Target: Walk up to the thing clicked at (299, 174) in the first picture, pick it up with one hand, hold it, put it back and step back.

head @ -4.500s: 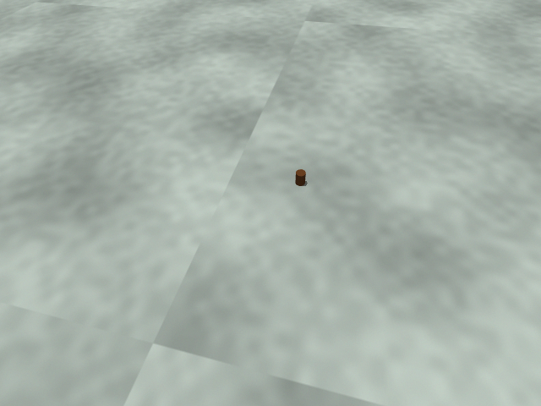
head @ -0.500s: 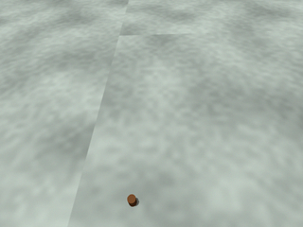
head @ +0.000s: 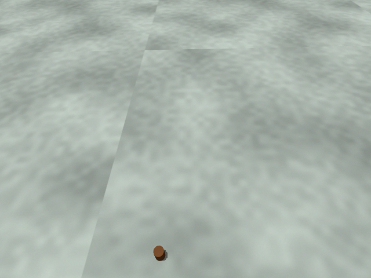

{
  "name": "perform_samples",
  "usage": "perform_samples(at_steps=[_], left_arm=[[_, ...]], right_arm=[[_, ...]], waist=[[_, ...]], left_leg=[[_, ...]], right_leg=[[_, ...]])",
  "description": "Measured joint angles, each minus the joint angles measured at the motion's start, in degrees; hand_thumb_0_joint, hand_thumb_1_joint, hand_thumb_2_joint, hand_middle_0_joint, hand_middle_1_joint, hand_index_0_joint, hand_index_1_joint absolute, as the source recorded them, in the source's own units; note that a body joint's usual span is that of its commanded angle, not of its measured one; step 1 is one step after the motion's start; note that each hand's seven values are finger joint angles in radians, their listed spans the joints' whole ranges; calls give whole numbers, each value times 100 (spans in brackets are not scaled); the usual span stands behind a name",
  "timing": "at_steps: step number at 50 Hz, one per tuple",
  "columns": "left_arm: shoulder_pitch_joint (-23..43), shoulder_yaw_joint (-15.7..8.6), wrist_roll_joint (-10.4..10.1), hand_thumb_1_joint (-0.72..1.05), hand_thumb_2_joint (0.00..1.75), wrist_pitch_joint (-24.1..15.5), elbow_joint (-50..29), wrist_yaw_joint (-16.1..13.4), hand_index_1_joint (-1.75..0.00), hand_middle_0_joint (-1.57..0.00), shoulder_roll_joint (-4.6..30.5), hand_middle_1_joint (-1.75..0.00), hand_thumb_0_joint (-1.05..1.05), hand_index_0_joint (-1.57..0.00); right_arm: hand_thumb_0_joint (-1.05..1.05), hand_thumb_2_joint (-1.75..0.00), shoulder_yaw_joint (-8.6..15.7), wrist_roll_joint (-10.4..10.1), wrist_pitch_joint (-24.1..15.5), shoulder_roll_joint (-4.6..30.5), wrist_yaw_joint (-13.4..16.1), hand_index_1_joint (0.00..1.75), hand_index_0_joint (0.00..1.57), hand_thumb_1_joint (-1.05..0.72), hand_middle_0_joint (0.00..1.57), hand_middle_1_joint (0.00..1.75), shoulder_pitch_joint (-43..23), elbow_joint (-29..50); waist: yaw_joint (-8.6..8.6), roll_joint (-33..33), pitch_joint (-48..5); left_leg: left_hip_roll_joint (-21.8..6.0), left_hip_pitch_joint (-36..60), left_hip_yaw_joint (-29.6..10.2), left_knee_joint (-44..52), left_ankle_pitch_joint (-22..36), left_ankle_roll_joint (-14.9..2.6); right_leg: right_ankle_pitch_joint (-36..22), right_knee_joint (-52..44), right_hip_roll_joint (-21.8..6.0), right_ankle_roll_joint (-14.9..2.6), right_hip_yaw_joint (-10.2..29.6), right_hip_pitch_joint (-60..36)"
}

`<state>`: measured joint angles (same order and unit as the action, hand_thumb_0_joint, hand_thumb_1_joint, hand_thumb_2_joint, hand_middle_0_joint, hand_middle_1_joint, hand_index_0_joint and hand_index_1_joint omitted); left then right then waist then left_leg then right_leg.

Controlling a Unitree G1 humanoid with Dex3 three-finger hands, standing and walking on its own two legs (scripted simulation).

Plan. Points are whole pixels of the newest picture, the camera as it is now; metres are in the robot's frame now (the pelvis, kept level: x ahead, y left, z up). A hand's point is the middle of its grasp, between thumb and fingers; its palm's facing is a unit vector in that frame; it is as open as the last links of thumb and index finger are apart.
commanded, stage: walk up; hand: left
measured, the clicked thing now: (159, 253) +0.38 +0.18 -0.75
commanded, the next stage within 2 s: stand in 0.50 s
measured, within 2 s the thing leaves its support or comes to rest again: neither
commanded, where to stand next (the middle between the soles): +0.01 +0.01 m, yaw +1 degrees
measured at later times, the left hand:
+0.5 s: hand out of the picture +0.09 +0.25 -0.16, palm faces +0.00 -0.94 -0.34, open 7.4 cm
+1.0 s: hand out of the picture +0.10 +0.24 -0.16, palm faces -0.02 -0.94 -0.34, open 7.4 cm
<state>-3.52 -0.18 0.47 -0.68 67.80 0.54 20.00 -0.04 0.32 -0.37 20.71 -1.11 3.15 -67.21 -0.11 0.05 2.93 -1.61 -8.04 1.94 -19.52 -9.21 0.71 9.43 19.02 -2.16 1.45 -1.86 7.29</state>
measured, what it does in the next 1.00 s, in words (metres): stands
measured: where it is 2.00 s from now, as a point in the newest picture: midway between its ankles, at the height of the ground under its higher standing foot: outside the picture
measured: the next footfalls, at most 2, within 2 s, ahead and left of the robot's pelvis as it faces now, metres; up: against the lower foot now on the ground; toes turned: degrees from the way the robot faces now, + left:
none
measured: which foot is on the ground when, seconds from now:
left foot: down 0.00-1.00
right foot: down 0.00-1.00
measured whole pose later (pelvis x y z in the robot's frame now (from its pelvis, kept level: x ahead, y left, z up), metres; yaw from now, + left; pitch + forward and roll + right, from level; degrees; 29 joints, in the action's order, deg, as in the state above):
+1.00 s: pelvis +0.02 -0.01 +0.00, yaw +0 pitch -2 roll +0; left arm -5.1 0.0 0.5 -0.4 65.3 0.4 19.9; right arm -0.1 0.9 -0.6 19.9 -0.7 4.3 -66.2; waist -0.3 0.0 2.9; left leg -1.8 -6.2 1.4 -17.2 -9.3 1.5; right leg 10.5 18.1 -1.9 0.9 -2.5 5.9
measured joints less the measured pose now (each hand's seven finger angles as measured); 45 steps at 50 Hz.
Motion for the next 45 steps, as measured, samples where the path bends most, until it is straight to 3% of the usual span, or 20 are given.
perform_samples(at_steps=[45], left_arm=[[-127,6,11,91,90,36,-242,-13,-30,-20,-18,-30,1,-20]], right_arm=[[0,-90,-8,53,-24,-78,51,30,20,-91,20,29,93,96]], waist=[[-22,8,-12]], left_leg=[[-4,172,-42,229,-3,59]], right_leg=[[93,-96,8,-34,-49,-128]])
